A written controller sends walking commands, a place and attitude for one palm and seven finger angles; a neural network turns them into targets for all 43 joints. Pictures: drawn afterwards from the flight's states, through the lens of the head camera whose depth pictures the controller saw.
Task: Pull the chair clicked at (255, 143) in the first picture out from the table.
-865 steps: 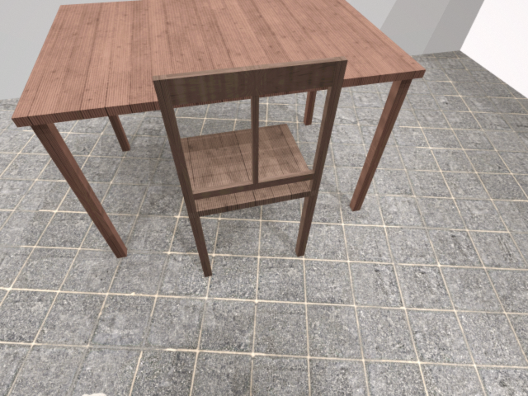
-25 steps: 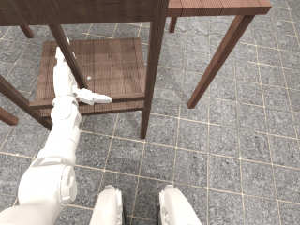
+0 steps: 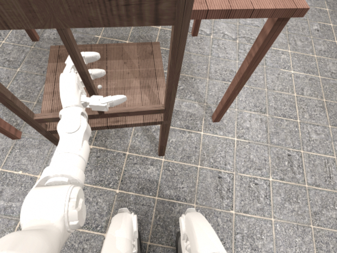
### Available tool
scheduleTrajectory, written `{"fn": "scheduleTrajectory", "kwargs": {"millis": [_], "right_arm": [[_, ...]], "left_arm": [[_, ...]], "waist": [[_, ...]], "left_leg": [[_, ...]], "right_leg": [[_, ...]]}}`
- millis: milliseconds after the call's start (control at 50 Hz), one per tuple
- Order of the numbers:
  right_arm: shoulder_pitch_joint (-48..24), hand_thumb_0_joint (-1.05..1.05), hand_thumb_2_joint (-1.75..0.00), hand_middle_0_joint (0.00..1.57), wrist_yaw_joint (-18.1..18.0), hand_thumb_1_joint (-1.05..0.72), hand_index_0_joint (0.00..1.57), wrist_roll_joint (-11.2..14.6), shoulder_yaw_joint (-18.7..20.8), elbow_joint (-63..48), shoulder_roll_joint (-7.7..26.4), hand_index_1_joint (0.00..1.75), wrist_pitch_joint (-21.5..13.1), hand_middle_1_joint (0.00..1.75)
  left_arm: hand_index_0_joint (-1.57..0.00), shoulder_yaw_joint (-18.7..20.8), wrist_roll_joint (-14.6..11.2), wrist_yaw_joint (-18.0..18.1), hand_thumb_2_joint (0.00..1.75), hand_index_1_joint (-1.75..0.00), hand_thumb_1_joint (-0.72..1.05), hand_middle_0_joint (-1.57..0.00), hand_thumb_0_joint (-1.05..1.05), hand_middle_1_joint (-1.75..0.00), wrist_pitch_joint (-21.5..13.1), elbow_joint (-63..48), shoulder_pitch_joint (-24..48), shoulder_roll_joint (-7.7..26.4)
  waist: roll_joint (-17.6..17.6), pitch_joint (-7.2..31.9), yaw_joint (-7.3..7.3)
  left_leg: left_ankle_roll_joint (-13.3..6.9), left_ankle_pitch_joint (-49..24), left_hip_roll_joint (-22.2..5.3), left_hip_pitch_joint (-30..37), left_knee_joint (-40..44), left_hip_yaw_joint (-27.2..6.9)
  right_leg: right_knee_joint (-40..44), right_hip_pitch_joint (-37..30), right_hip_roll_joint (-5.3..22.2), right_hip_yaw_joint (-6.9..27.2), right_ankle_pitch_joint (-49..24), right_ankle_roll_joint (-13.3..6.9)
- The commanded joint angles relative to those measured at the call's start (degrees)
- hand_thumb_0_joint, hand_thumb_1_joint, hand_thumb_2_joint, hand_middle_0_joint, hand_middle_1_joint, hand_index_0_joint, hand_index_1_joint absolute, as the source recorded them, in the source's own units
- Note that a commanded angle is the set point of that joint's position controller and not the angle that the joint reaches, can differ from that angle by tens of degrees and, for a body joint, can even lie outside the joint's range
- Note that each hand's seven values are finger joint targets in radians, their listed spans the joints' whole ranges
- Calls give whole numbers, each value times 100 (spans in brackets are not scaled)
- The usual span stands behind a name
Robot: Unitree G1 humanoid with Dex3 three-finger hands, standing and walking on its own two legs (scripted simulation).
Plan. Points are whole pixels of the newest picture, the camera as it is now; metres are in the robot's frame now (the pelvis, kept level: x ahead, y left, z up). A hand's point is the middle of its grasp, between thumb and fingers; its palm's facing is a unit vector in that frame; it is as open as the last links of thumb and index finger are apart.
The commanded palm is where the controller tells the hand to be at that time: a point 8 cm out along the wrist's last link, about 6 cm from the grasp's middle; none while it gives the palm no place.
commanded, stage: hook a spindle and tug to test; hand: left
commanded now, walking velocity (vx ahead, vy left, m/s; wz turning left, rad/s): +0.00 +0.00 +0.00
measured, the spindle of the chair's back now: (87, 80) +0.52 +0.17 +0.03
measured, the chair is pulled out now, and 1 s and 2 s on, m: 0.00 0.02 0.16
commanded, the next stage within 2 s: step backward, pulling the chair out in 0.94 s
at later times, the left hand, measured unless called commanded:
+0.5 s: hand (100, 87) +0.49 +0.13 +0.03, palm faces +0.09 -1.00 -0.01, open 4.8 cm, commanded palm +0.45 +0.16 +0.03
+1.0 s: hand (103, 96) +0.47 +0.12 +0.03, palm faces +0.06 -1.00 -0.01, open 4.8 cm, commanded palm +0.43 +0.16 +0.03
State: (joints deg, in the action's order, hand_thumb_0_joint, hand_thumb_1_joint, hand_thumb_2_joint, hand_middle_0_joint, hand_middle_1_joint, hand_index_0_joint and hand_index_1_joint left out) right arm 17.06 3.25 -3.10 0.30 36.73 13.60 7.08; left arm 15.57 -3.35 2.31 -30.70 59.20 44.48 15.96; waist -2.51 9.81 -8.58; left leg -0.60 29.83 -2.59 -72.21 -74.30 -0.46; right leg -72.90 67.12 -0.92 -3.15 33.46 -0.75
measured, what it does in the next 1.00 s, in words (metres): stands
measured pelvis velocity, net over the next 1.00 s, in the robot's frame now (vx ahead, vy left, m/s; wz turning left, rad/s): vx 0.02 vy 0.00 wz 0.00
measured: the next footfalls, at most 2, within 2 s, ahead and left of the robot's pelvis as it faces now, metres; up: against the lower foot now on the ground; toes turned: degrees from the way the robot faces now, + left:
none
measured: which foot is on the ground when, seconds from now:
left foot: down 0.00-1.00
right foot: down 0.00-1.00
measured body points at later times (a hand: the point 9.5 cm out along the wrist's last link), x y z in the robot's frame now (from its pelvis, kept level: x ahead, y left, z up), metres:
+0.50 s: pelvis +0.01 +0.00 +0.00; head +0.16 +0.01 +0.43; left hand +0.48 +0.19 +0.04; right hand +0.06 -0.26 -0.12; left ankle +0.04 +0.11 -0.61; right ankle +0.00 -0.12 -0.61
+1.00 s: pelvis +0.02 +0.00 +0.01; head +0.16 +0.01 +0.44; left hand +0.46 +0.18 +0.04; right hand +0.09 -0.25 -0.12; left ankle +0.04 +0.11 -0.61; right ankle +0.00 -0.12 -0.61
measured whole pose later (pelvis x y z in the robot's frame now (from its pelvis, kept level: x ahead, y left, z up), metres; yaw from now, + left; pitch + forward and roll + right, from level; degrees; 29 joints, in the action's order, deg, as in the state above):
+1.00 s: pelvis +0.02 +0.00 +0.01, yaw +0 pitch +27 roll -2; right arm 15.9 3.7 -2.2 0.8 34.6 13.2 7.0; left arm 10.9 -4.5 2.5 -29.8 46.8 32.7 11.0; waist -2.2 10.5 -6.5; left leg -0.7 31.0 -2.4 -67.6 -71.8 0.4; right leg -70.5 62.8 -0.8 -2.2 34.4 -0.5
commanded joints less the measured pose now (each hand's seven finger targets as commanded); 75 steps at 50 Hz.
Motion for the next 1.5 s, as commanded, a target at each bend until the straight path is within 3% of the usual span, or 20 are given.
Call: {"fn": "scheduleTrajectory", "kwargs": {"millis": [0,40,100,140,220,280,400,440,560,760,980,1020,1040,1080,1100,1140,1220,1280,1340,1480], "right_arm": [[841,0,-90,20,-17,-90,20,9,367,-319,941,30,-100,30],[835,0,-90,20,-18,-90,20,10,369,-287,929,30,-88,30],[849,0,-90,20,-4,-90,20,8,385,-300,920,30,-99,30],[866,0,-90,20,-9,-90,20,3,376,-268,922,30,-81,30],[873,0,-90,20,-7,-90,20,-9,389,-257,927,30,-65,30],[897,0,-90,20,-10,-90,20,-8,387,-251,926,30,-69,30],[821,0,-90,20,10,-90,20,12,386,-351,899,30,-20,30],[785,0,-90,20,14,-90,20,24,392,-372,893,30,-8,30],[747,0,-90,20,12,-90,20,46,380,-467,883,30,-14,30],[650,0,-90,20,38,-90,20,96,384,-628,836,30,-59,30],[614,0,-90,20,5,-90,20,86,400,-573,836,30,-165,30],[569,0,-90,20,-18,-90,20,85,402,-539,831,30,-176,30],[752,0,-90,20,-209,-90,20,485,396,-951,880,30,185,30],[720,0,-90,20,-493,-90,20,593,314,-1058,726,30,254,30],[663,0,-90,20,-573,-90,20,601,284,-953,695,30,296,30],[654,0,-90,20,-682,-90,20,604,252,-780,768,30,356,30],[645,0,-90,20,-811,-90,20,582,250,-435,834,30,182,30],[629,0,-90,20,-865,-90,20,579,306,-199,902,30,-21,30],[597,0,-90,20,-886,-90,20,577,314,-19,876,30,-218,30],[530,0,-90,20,-939,-90,20,570,385,77,926,30,-455,30]], "left_arm": [[-50,-277,82,-136,64,-145,28,-50,0,-145,-494,-1325,2134,369],[-50,-362,112,-121,68,-145,40,-50,0,-145,-494,-1304,2277,313],[-50,-381,108,-109,76,-145,56,-50,0,-145,-508,-1389,2095,238],[-50,-386,142,-92,80,-145,68,-50,0,-145,-479,-1247,2162,268],[-50,-375,172,-74,90,-145,90,-50,0,-145,-488,-1239,2166,277],[-50,-450,155,-97,90,-145,90,-50,0,-145,-485,-1194,2271,176],[-50,-508,134,-175,90,-145,90,-50,0,-145,-435,-1338,1918,96],[-50,-492,62,-158,90,-145,90,-50,0,-145,-379,-1334,1743,50],[-50,-374,26,-169,90,-145,90,-50,0,-145,-333,-1556,1356,179],[-50,-488,-79,-161,90,-145,90,-50,0,-145,-255,-2069,435,-15],[-50,-634,-2,-30,90,-145,90,-50,0,-145,-282,-2274,511,-125],[-50,-602,6,-11,90,-145,90,-50,0,-145,-300,-2368,798,-40],[-50,-298,415,280,90,-145,90,-50,0,-145,425,-3322,1852,1687],[-50,-740,325,389,90,-145,90,-50,0,-145,1168,-3089,1496,965],[-50,-944,335,398,90,-145,90,-50,0,-145,1490,-2509,869,604],[-50,-1163,319,407,90,-145,90,-50,0,-145,1850,-1766,558,378],[-50,-1106,278,420,90,-145,90,-50,0,-145,1856,-965,1022,458],[-50,-1003,270,384,90,-145,90,-50,0,-145,1777,-586,1233,620],[-50,-1114,244,313,90,-145,90,-50,0,-145,1696,-377,1232,472],[-50,-1050,247,252,90,-145,90,-50,0,-145,1583,-608,883,556]], "waist": [[-389,2978,-184],[-405,2828,-238],[-522,3038,-174],[-327,2812,-229],[-337,2897,-223],[-302,2823,-286],[-503,2956,-139],[-239,2878,-155],[-158,2850,-57],[-101,2757,102],[-127,2632,57],[-167,2718,1],[-528,3987,368],[-626,3396,171],[-338,2919,164],[154,2298,155],[-31,2057,203],[-273,1862,266],[-489,1709,296],[-462,1895,361]], "left_leg": [[-57,-2343,128,3051,624,-268],[-57,-2274,127,3020,631,-283],[-45,-2488,132,3223,625,-273],[-58,-2395,133,3029,622,-278],[-51,-2483,131,3107,605,-294],[-71,-2402,133,3084,603,-303],[-39,-2576,138,3238,633,-285],[-70,-2491,150,3094,642,-247],[-80,-2460,177,2894,685,-170],[-58,-2681,183,2911,779,-92],[-38,-2692,166,3017,744,-152],[-38,-2668,165,3033,711,-124],[-124,-2511,68,4530,1807,34],[-156,-2952,98,4863,2194,1],[-169,-3017,38,4759,2304,-28],[-182,-3232,-108,4584,2658,-120],[-169,-4282,-319,5198,3150,-169],[-155,-4774,-439,5598,3385,-242],[-134,-5035,-504,5875,3540,-306],[-117,-5613,-594,6380,3725,-431]], "right_leg": [[967,-807,-151,73,-2201,-107],[982,-721,-153,60,-2137,-102],[957,-759,-155,59,-2283,-114],[972,-762,-156,56,-2250,-102],[943,-747,-153,48,-2306,-107],[949,-676,-155,50,-2241,-99],[928,-747,-143,32,-2329,-124],[994,-900,-158,43,-2388,-104],[1007,-1200,-157,82,-2542,-92],[1027,-1480,-152,97,-2869,-90],[967,-1252,-132,70,-2742,-97],[984,-1268,-114,101,-2793,-82],[2091,-3516,212,581,-3217,-122],[2428,-3645,207,463,-4113,-72],[2524,-3629,229,404,-4181,-18],[2760,-3875,301,349,-4360,76],[3236,-4225,399,411,-4857,205],[3525,-4248,384,416,-4654,214],[3735,-4257,365,430,-4476,190],[3875,-4501,333,460,-4508,140]]}}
